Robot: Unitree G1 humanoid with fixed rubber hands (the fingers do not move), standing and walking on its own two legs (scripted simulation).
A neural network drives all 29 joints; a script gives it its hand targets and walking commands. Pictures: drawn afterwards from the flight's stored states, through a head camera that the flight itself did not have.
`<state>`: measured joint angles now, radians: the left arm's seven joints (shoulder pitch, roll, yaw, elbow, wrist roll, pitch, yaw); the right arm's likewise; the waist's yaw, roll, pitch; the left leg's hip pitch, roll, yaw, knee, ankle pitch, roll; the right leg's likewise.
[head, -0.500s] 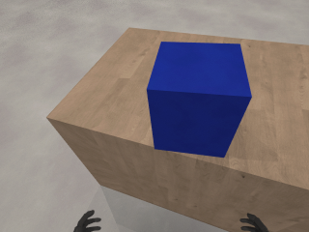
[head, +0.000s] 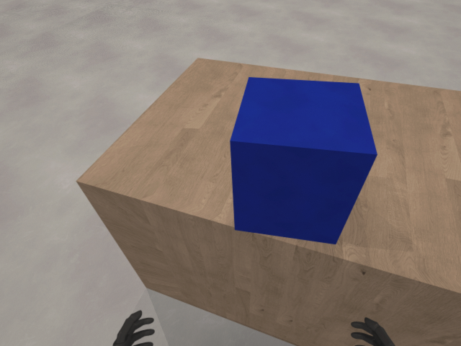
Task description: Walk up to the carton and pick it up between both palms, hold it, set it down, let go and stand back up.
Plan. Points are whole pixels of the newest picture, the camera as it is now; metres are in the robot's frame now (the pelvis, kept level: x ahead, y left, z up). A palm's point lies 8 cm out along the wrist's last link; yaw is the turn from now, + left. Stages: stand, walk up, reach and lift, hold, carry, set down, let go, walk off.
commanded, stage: reach and lift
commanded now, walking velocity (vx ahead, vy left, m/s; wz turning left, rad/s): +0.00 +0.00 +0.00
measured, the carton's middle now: (292, 161) +0.46 -0.09 +0.08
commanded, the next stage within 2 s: none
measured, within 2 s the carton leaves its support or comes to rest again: neither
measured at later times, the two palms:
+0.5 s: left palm (136, 324) +0.18 +0.18 -0.01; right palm (415, 340) +0.16 -0.24 +0.01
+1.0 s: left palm (143, 271) +0.24 +0.17 +0.04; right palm (412, 297) +0.20 -0.24 +0.05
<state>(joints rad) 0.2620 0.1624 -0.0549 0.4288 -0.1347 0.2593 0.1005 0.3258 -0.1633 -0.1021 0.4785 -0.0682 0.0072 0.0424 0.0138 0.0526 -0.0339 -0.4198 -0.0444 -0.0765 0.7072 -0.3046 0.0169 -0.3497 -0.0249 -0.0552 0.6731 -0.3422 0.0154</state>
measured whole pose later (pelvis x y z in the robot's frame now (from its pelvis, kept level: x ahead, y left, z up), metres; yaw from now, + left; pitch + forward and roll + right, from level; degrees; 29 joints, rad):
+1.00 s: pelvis +0.04 -0.01 +0.03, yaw -6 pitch -4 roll +0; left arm 0.35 0.26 -0.11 0.00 -0.22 0.01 0.07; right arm 0.37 -0.13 -0.02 0.02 0.18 -0.04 -0.07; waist 0.03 -0.01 0.06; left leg -0.07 0.02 0.03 0.38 -0.23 0.00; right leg -0.05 0.02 0.04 0.34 -0.22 0.00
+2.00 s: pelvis +0.01 -0.02 +0.03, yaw -7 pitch -1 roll +0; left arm -0.29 0.27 0.11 -0.06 -0.25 0.63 0.04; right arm -0.25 -0.27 -0.03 0.00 0.34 0.41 -0.18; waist -0.05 0.00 0.04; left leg -0.16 0.03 0.03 0.33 -0.16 -0.02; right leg -0.17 0.04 0.05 0.37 -0.18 -0.02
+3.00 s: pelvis +0.02 -0.02 +0.03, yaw -7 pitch +6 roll -1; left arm -0.90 0.36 0.08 0.49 -0.23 0.67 0.09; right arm -0.90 -0.41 0.04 0.68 0.47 0.41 -0.11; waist -0.09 0.01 -0.06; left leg -0.31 0.03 0.01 0.37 -0.17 -0.01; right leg -0.28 0.04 0.04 0.32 -0.15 -0.01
